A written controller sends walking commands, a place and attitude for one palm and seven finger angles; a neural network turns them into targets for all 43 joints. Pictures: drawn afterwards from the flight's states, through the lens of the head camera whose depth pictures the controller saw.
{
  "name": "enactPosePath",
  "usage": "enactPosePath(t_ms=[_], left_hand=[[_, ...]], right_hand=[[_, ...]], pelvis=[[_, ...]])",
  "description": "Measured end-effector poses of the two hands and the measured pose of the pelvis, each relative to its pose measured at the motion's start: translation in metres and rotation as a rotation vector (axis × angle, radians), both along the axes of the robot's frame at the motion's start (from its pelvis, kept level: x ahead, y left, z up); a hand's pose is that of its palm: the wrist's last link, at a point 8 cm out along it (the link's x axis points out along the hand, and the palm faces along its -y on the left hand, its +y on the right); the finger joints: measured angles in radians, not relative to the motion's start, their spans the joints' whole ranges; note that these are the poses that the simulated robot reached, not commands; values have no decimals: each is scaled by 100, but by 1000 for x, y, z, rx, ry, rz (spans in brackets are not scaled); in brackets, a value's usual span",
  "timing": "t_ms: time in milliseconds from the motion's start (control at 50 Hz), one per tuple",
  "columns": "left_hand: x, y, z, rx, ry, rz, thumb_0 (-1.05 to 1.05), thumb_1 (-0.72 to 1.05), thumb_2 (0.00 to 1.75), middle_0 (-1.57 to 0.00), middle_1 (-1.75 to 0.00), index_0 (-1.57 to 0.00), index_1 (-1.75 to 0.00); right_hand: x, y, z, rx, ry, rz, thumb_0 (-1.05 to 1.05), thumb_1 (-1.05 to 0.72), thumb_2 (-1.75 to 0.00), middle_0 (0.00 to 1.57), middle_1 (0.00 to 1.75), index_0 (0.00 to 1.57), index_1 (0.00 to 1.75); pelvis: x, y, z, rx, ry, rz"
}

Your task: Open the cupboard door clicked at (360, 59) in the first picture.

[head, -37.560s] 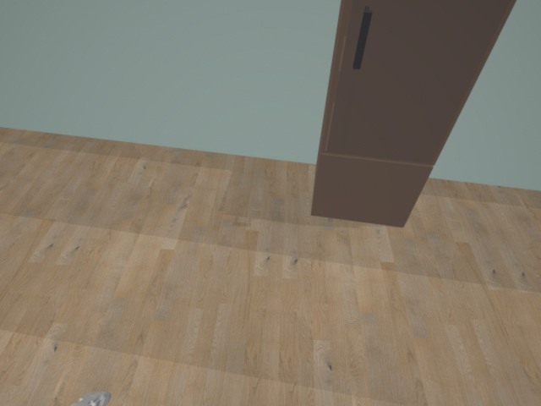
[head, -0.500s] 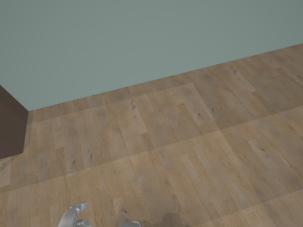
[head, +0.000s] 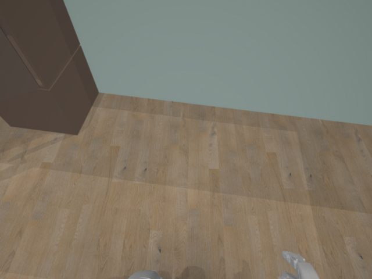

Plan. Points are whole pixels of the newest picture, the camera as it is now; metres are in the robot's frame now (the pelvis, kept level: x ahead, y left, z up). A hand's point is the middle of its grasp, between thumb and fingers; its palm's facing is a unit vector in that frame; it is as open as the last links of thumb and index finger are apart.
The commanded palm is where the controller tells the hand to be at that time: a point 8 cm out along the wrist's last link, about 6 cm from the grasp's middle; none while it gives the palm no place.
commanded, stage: turn to face it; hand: left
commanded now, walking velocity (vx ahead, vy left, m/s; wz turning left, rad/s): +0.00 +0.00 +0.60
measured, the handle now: out of the picture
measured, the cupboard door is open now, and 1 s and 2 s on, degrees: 40 40 40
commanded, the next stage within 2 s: take the last steps up to it in 0.84 s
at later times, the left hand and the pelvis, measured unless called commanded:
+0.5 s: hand (104, 277) +0.13 +0.19 -0.13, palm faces +0.23 -0.93 -0.28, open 7.4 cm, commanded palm none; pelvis +0.03 -0.03 +0.01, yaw +14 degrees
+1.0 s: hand out of the picture -0.08 +0.16 -0.17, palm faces +0.57 -0.79 -0.23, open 7.4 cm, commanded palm none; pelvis +0.04 -0.01 +0.00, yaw +31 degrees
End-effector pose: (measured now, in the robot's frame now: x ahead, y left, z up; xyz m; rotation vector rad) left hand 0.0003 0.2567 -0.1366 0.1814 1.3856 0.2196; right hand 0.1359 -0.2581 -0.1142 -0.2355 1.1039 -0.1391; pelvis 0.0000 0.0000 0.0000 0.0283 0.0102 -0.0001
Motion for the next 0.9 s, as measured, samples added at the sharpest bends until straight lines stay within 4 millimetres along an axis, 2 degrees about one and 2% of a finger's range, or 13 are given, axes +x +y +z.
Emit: enactPosePath(t_ms=[40, 80, 180, 260, 400, 480, 520, 600, 720, 800, 900], left_hand=[[-1, 9, -5, 0, 17, 28, 1, 91, 90, -20, -30, -20, -30], [7, 14, -2, 1, -1, 48, 1, 91, 90, -20, -30, -20, -30], [43, 19, 14, -8, -114, 60, 1, 91, 90, -20, -30, -20, -30], [69, 17, 24, -3, -190, 64, 1, 91, 90, -20, -30, -20, -30], [101, -2, 35, 22, -270, 76, 1, 91, 90, -20, -30, -20, -30], [107, -19, 40, 61, -312, 96, 1, 91, 90, -20, -30, -20, -30], [100, -28, 44, 76, -310, 109, 1, 91, 90, -20, -30, -20, -30], [74, -44, 50, 83, -267, 180, 1, 90, 90, -20, -30, -20, -30], [28, -62, 46, 61, -195, 306, 1, 90, 90, -20, -30, -20, -30], [-11, -65, 39, 57, -147, 401, 0, 91, 90, -21, -30, -20, -30], [-67, -68, 22, 21, -52, 502, 0, 91, 90, -21, -30, -20, -30]], right_hand=[[11, 9, 4, -13, -25, 31, 0, -91, -90, 19, 30, 20, 30], [13, 16, 10, -26, -20, 52, 0, -91, -90, 20, 30, 20, 30], [6, 27, 17, -33, 35, 83, 0, -91, -90, 20, 30, 20, 30], [-4, 29, 16, -18, 86, 92, 0, -91, -90, 20, 30, 21, 30], [-21, 12, 0, 11, 180, 93, 1, -90, -90, 20, 30, 21, 30], [-20, -7, -20, 32, 220, 101, 1, -90, -90, 20, 30, 21, 30], [-13, -15, -25, 37, 234, 112, 1, -90, -90, 20, 30, 21, 30], [7, -23, -21, 40, 246, 164, 1, -91, -90, 20, 30, 20, 30], [46, -17, -11, 25, 234, 265, 1, -91, -90, 20, 30, 20, 30], [78, 4, -8, 7, 208, 355, 1, -91, -90, 19, 30, 20, 30], [119, 53, -1, -4, 123, 469, 1, -91, -90, 19, 30, 20, 30]], pelvis=[[1, 5, -1, -3, -4, 20], [3, 9, 4, -15, -3, 38], [9, 13, 17, -36, 8, 85], [14, 9, 22, -46, 17, 125], [23, -11, 20, -39, 27, 197], [30, -30, 11, -21, 30, 242], [31, -36, 11, -19, 18, 268], [37, -45, 20, 7, 2, 328], [44, -51, 25, 26, 1, 417], [45, -47, 24, 24, -2, 467], [42, -32, 18, 5, -6, 512]])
